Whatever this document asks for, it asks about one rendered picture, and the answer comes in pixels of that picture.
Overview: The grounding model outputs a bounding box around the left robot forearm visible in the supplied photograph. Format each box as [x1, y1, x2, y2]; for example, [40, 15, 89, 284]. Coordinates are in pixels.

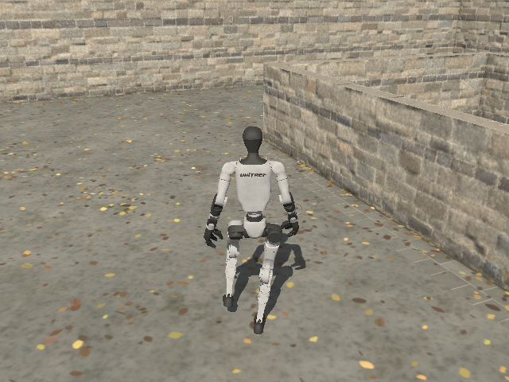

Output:
[206, 194, 223, 230]

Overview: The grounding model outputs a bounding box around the left robot hand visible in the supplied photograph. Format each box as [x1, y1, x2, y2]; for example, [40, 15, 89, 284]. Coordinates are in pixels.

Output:
[204, 228, 223, 248]

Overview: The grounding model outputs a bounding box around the right robot forearm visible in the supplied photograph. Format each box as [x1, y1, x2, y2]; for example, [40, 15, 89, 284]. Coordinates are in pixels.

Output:
[283, 192, 298, 223]

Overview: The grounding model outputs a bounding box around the robot right upper arm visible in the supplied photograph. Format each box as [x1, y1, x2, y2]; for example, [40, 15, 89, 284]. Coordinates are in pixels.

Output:
[270, 161, 292, 205]

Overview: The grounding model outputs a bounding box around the humanoid robot torso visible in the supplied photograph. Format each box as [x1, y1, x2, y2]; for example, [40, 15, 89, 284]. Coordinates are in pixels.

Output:
[235, 158, 272, 239]

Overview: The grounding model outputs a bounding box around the robot left upper arm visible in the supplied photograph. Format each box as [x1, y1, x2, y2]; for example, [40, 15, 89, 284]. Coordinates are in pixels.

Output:
[215, 161, 237, 206]

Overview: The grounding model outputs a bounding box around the robot left thigh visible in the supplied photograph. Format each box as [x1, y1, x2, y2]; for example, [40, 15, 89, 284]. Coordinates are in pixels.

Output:
[227, 220, 244, 258]

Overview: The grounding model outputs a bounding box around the right robot hand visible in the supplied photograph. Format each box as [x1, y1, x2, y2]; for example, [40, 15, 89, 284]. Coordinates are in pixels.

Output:
[281, 220, 299, 237]

